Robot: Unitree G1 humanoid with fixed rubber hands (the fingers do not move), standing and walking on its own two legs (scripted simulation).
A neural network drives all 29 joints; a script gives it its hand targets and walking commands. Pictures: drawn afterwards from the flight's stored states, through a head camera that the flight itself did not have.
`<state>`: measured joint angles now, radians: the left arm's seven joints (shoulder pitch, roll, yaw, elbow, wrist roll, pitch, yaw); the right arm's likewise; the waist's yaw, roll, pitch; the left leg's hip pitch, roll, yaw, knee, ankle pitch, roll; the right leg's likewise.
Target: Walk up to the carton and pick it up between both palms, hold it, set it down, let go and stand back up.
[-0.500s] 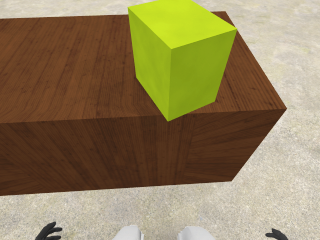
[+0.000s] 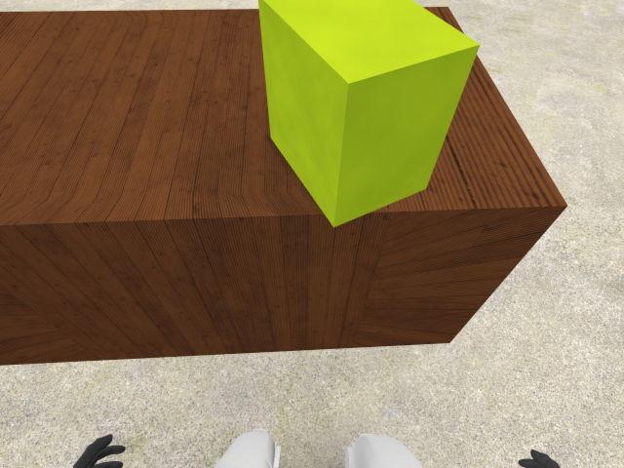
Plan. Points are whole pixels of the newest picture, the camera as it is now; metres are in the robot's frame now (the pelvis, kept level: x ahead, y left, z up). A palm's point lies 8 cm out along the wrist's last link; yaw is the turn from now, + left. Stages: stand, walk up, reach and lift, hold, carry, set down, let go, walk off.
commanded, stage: walk up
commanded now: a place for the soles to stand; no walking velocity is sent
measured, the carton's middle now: (350, 102) +0.64 -0.06 +0.09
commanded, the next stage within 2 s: none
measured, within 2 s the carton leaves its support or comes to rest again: neither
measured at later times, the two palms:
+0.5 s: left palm out of the picture +0.09 +0.27 -0.09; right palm out of the picture +0.08 -0.34 -0.10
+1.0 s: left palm out of the picture +0.08 +0.25 -0.09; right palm out of the picture +0.05 -0.37 -0.10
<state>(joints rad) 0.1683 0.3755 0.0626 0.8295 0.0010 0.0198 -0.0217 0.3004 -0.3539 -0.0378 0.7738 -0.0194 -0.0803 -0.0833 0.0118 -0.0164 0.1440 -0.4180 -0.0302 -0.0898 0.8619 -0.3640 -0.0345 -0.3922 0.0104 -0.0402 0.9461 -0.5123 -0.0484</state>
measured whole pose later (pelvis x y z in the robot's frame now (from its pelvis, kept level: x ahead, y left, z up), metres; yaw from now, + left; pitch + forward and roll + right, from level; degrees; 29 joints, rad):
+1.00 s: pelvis -0.02 -0.06 +0.00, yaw -1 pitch -3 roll +2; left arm 0.19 0.40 0.06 0.84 0.00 0.02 -0.03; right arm 0.30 -0.35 -0.05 0.77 -0.02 -0.04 -0.10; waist 0.01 -0.02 0.10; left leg -0.50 -0.02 -0.11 1.03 -0.50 -0.03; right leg -0.40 0.02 -0.07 0.91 -0.47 -0.08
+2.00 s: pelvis -0.01 -0.08 +0.02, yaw +0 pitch -2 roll +2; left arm 0.20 0.35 0.06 0.86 0.00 0.01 -0.01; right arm 0.34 -0.35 -0.05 0.77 -0.01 -0.02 -0.08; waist 0.01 0.01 0.08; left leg -0.48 -0.03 -0.10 1.02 -0.40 0.00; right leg -0.33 0.04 -0.10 0.74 -0.39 -0.08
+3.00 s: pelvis -0.01 -0.08 +0.01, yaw +0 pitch -3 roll +2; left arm 0.20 0.36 0.06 0.86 0.00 0.00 -0.02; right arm 0.29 -0.35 -0.04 0.77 -0.02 -0.03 -0.08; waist 0.01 0.00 0.10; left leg -0.45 -0.04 -0.08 0.94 -0.45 0.04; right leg -0.36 0.01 -0.11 0.82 -0.42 -0.09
